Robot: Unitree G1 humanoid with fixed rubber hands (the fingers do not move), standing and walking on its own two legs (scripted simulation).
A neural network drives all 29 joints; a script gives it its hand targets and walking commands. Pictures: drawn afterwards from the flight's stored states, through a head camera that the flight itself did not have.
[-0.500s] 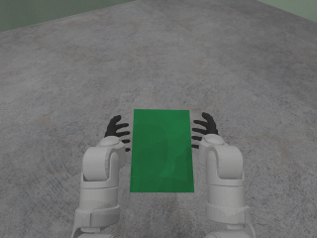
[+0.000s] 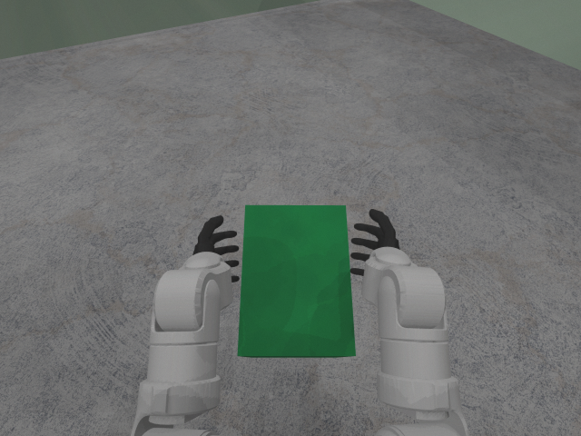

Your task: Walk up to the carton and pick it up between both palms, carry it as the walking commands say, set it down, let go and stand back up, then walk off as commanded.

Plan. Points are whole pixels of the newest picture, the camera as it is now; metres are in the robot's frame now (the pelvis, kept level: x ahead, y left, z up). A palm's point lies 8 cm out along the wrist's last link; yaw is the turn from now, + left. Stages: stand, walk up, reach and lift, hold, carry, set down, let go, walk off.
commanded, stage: carry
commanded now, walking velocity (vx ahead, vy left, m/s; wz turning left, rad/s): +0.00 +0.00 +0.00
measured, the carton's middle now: (294, 287) +0.35 +0.00 -0.01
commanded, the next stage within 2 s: hold in 2.00 s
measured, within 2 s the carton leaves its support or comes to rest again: neither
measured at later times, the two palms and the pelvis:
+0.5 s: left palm (134, 301) +0.28 +0.21 +0.07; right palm (315, 288) +0.29 -0.02 +0.09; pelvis -0.03 +0.08 -0.02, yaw +1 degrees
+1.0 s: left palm (140, 302) +0.26 +0.19 +0.09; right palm (331, 305) +0.27 -0.04 +0.08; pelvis -0.05 +0.08 +0.00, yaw -1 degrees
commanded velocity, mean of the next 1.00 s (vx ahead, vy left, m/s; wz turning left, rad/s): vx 0.00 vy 0.00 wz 0.00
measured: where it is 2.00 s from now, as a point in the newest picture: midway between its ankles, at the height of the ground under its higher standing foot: outside the picture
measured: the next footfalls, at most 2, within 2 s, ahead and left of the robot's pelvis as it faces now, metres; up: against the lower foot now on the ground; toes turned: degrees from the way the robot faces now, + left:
left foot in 0.44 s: +0.02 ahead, +0.18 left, +0.00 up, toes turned -3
right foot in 0.78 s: +0.02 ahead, -0.02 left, +0.00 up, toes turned +8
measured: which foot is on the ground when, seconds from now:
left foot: down 0.00-0.32, up 0.34-0.42, down 0.44-1.00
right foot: down 0.00-0.46, up 0.48-0.76, down 0.78-1.00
